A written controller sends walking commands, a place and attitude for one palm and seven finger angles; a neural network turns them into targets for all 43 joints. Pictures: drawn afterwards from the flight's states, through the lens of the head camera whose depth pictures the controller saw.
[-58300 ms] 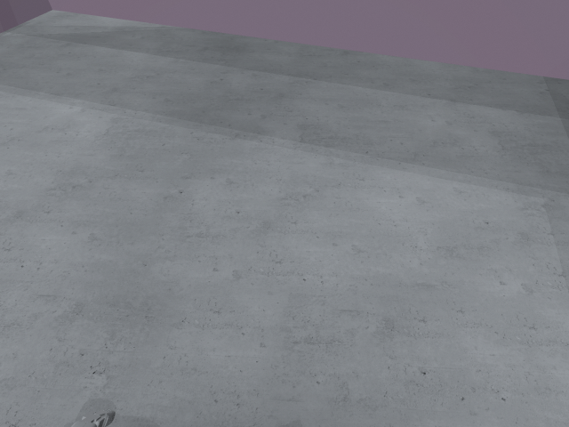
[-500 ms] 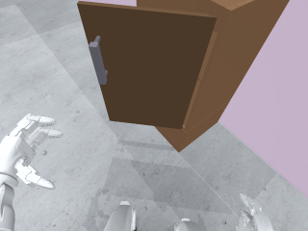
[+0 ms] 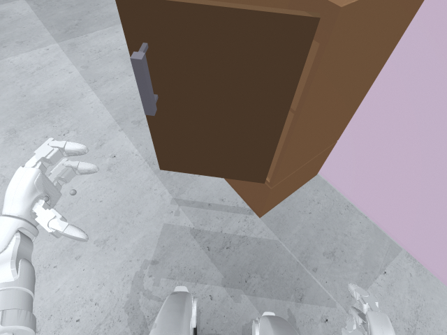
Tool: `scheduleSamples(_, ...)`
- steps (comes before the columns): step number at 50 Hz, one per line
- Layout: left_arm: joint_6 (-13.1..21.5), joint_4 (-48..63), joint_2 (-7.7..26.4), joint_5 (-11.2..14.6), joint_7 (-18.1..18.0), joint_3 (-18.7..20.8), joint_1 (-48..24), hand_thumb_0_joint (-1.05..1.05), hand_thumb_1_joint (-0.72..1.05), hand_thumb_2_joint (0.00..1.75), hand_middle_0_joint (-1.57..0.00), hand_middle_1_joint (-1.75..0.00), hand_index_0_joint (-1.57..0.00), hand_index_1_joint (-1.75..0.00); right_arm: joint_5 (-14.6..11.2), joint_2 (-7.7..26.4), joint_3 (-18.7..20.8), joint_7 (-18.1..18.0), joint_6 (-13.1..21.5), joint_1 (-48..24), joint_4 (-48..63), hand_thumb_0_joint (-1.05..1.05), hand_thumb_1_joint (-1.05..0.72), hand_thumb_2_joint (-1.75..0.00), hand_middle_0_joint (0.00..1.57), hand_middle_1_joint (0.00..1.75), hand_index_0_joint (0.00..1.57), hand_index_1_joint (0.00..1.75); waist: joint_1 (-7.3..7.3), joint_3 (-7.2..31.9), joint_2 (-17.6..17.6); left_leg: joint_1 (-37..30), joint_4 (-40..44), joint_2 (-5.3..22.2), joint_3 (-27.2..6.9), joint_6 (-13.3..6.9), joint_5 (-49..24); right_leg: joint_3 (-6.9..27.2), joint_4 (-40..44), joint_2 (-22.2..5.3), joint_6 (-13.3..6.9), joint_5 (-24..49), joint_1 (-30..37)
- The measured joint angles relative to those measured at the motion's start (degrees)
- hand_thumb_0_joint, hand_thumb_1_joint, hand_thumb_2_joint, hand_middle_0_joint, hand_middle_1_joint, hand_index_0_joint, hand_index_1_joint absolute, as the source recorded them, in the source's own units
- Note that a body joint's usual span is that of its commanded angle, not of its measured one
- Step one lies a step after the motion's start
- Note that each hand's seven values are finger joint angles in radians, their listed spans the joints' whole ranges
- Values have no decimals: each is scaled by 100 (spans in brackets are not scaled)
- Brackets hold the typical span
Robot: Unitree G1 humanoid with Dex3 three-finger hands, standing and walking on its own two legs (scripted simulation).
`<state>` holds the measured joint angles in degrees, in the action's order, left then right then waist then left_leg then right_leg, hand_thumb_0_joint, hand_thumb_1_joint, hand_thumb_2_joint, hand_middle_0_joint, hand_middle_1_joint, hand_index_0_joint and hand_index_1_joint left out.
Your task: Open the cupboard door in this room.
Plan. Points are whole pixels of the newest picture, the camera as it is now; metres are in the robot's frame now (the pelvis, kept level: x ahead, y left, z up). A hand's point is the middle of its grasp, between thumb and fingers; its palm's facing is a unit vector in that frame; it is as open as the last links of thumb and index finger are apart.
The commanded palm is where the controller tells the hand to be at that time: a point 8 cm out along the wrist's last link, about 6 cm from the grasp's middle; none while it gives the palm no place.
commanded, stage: move the hooked fingers beside the handle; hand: left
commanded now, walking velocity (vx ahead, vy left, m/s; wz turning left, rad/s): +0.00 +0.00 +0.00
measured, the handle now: (147, 80) +0.63 +0.22 +0.05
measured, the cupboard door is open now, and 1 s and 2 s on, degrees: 45 45 45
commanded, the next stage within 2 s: none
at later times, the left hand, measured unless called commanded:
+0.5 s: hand (93, 143) +0.43 +0.28 +0.06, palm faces -0.06 -1.00 +0.00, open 14.0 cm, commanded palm +0.42 +0.32 +0.06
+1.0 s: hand (107, 113) +0.51 +0.27 +0.06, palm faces -0.07 -1.00 +0.00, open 14.0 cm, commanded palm +0.52 +0.31 +0.06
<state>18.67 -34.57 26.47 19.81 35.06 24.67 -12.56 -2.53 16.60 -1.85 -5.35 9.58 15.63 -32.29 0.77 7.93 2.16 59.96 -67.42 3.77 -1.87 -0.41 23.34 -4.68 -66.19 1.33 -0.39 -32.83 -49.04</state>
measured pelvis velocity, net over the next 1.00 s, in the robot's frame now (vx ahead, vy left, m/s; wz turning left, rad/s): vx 0.00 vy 0.01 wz -0.06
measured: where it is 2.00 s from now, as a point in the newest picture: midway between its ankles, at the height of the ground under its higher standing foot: outside the picture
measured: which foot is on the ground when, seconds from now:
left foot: down 0.00-1.00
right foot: down 0.00-1.00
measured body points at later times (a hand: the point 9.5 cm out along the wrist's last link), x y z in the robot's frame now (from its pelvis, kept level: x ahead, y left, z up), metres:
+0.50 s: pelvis +0.01 +0.01 -0.01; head +0.12 +0.03 +0.43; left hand +0.43 +0.33 +0.06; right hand +0.07 -0.27 -0.11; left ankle +0.09 +0.11 -0.64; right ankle +0.00 -0.12 -0.64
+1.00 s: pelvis +0.00 +0.01 -0.03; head +0.15 +0.05 +0.39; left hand +0.51 +0.33 +0.07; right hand +0.03 -0.27 -0.12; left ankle +0.09 +0.11 -0.64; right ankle +0.00 -0.12 -0.64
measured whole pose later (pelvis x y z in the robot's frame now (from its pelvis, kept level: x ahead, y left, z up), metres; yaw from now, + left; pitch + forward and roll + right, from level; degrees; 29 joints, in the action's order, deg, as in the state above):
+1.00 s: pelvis +0.00 +0.01 -0.03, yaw -3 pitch +25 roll -6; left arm 19.5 -70.7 43.2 6.8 31.5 29.3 -54.6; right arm -1.3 16.9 -3.4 -3.8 -0.8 19.1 -35.5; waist 8.6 7.1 2.0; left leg 75.0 -74.0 5.4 -2.0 -1.4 24.9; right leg -4.2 -71.3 2.9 0.5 -33.3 -63.7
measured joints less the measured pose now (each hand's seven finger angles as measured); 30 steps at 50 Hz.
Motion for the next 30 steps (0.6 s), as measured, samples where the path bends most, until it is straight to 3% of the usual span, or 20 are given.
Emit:
scheduleSamples(9, -46, -820, 196, -294, -138, 42, -943, -2, -50, 30, -30, -120, -30, -120, 28, -2, -3, 60, -208, 126, -61, 1, -91, -89, 20, 30, 20, 30, 173, -8, -28, 166, 3, 26, 79, -35, -14, 83, -10, 11, 32, 41, -207)
scheduleSamples(30, 294, -2617, 899, -768, -97, 498, -2643, -2, -50, 30, -30, -120, -30, -120, 94, 29, 40, 152, -718, 364, -346, 0, -91, -89, 20, 30, 20, 30, 445, 5, -52, 795, -328, 105, 106, -83, 148, 138, -257, 80, 78, -52, -819)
